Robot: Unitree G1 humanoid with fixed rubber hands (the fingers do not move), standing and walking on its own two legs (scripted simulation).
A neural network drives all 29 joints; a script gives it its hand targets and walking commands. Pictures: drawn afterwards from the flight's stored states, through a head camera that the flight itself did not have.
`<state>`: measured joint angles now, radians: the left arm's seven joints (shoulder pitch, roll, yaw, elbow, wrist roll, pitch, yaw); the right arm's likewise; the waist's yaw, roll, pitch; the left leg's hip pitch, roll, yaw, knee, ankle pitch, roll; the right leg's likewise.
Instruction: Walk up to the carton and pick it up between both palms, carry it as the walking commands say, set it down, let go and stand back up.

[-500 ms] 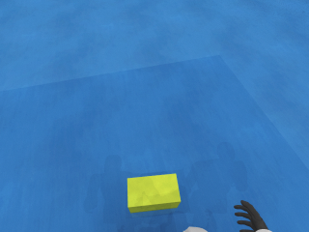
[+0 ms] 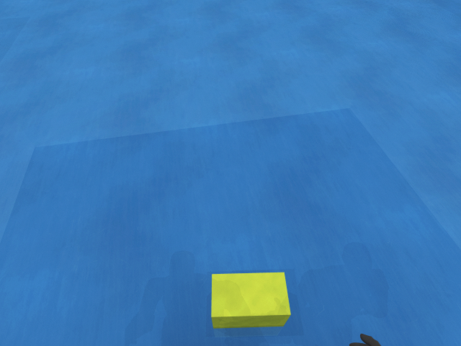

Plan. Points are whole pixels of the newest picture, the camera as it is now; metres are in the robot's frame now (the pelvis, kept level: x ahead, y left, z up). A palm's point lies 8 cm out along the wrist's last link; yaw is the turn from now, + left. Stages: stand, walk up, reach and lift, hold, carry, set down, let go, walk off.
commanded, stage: walk up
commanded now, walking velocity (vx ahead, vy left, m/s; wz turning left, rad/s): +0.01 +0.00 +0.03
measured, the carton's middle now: (248, 300) +0.40 -0.04 -0.68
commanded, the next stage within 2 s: none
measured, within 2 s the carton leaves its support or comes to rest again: neither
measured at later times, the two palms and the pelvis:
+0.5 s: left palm out of the picture +0.05 +0.25 -0.13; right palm out of the picture +0.06 -0.25 -0.12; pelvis +0.01 +0.00 +0.01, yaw +0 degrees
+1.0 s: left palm out of the picture +0.03 +0.23 -0.13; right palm out of the picture +0.01 -0.28 -0.13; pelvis -0.01 -0.03 +0.00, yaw +0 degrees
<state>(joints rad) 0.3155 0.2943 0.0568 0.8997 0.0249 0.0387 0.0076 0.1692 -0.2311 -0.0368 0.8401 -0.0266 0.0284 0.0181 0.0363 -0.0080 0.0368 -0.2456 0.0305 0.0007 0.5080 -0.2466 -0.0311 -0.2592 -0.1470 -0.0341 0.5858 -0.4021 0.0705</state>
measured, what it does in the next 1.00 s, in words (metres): steps on the spot: right foot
